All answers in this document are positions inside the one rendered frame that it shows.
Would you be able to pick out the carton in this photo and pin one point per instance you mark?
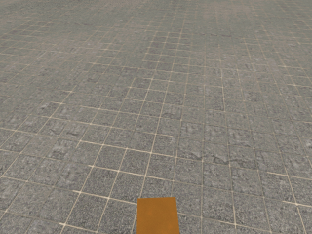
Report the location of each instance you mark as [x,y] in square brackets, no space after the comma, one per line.
[157,216]

